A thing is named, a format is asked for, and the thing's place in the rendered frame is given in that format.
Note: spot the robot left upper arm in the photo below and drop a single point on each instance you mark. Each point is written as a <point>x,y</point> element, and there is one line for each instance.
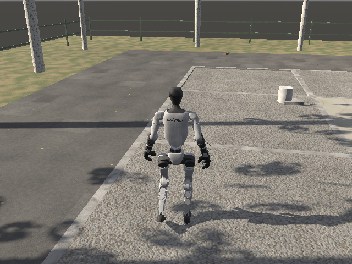
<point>156,124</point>

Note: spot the robot right thigh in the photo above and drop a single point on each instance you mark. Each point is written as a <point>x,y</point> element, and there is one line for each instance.
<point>189,163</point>

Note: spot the robot right forearm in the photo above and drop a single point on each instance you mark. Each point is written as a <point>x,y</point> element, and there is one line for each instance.
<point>203,147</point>

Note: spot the right robot hand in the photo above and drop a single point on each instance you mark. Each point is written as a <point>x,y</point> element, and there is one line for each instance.
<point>206,160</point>

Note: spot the right robot foot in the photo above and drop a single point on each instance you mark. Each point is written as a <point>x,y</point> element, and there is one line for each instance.
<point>186,218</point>

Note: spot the robot right upper arm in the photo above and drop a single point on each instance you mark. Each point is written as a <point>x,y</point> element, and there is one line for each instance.
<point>195,125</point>

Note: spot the left robot hand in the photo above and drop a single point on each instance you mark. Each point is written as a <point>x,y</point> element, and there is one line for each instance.
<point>150,153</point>

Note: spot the robot left forearm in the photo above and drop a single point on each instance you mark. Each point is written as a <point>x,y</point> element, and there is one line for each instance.
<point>149,144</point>

